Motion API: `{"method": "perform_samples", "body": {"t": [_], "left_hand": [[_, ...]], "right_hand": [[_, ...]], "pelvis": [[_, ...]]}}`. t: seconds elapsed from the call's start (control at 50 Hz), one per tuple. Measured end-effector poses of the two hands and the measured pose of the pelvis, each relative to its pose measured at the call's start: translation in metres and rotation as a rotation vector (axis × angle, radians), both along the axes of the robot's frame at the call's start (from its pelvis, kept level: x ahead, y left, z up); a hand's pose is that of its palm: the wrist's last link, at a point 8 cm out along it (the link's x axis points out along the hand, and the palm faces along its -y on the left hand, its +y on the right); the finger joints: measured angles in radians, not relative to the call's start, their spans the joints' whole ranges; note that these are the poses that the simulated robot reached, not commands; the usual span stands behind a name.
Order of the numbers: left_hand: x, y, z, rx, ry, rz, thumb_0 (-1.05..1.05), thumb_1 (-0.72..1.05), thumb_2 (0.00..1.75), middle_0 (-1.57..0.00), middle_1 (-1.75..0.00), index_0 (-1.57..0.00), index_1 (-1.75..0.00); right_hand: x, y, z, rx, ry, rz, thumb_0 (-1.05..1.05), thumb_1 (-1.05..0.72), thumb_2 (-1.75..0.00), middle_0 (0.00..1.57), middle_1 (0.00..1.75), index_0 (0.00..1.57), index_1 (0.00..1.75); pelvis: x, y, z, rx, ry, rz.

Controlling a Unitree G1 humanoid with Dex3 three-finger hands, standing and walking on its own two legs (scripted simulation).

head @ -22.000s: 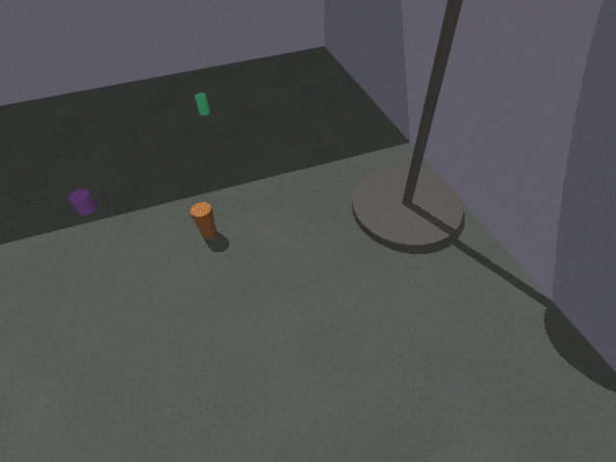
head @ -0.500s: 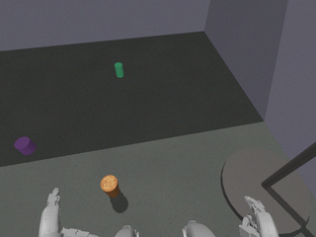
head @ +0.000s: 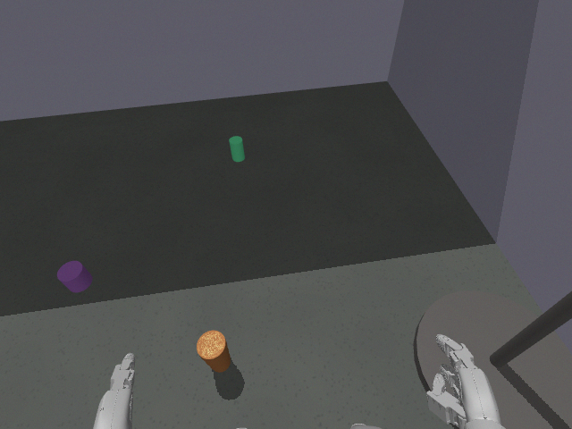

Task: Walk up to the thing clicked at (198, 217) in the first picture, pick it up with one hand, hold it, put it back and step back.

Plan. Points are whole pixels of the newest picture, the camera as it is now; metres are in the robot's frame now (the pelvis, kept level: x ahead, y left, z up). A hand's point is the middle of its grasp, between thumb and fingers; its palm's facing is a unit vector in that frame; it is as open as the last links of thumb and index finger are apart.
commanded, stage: home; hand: left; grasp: from the side
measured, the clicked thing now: (216, 353) +0.45 +0.23 -0.64
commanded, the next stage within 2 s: stand in 1.22 s
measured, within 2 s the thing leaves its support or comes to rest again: neither
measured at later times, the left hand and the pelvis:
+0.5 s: hand (173, 418) +0.17 +0.17 -0.05, palm faces +0.09 -0.95 -0.29, open 17.4 cm; pelvis +0.00 -0.01 +0.00, yaw +0 degrees
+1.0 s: hand (166, 416) +0.17 +0.18 -0.05, palm faces +0.09 -0.95 -0.29, open 17.3 cm; pelvis +0.00 +0.00 +0.00, yaw +0 degrees
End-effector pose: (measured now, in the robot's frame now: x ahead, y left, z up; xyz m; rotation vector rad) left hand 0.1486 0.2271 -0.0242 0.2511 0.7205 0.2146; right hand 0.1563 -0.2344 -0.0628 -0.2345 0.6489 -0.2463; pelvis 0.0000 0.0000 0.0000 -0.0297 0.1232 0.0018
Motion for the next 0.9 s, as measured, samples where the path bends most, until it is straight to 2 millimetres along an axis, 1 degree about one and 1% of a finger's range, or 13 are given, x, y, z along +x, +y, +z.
{"method": "perform_samples", "body": {"t": [0.2, 0.32, 0.56, 0.9], "left_hand": [[0.003, -0.007, 0.001, -0.005, 0.002, -0.014, -0.01, -0.56, 0.05, -0.05, -0.05, -0.05, -0.05], [0.004, -0.010, 0.001, -0.003, 0.008, -0.019, -0.01, -0.56, 0.05, -0.05, -0.05, -0.05, -0.05], [0.002, -0.013, 0.000, -0.010, 0.013, -0.016, -0.01, -0.53, 0.07, -0.05, -0.06, -0.06, -0.06], [0.003, -0.006, 0.001, -0.012, 0.005, -0.018, -0.01, -0.51, 0.08, -0.05, -0.06, -0.06, -0.06]], "right_hand": [[-0.012, -0.010, -0.005, 0.002, 0.034, -0.027, 0.01, -0.90, -0.90, 0.20, 0.30, 0.21, 0.30], [-0.015, -0.014, -0.007, 0.006, 0.040, -0.033, 0.01, -0.90, -0.90, 0.20, 0.30, 0.21, 0.30], [-0.011, -0.015, -0.005, 0.005, 0.023, -0.029, 0.01, -0.90, -0.90, 0.20, 0.30, 0.21, 0.30], [-0.005, -0.007, -0.002, 0.001, 0.011, -0.018, 0.01, -0.90, -0.90, 0.20, 0.30, 0.21, 0.30]], "pelvis": [[0.001, -0.006, 0.001, 0.005, 0.000, -0.004], [0.001, -0.008, 0.002, 0.008, 0.001, -0.005], [0.000, -0.010, 0.002, 0.010, -0.002, -0.004], [0.002, -0.004, 0.002, 0.006, -0.001, -0.005]]}}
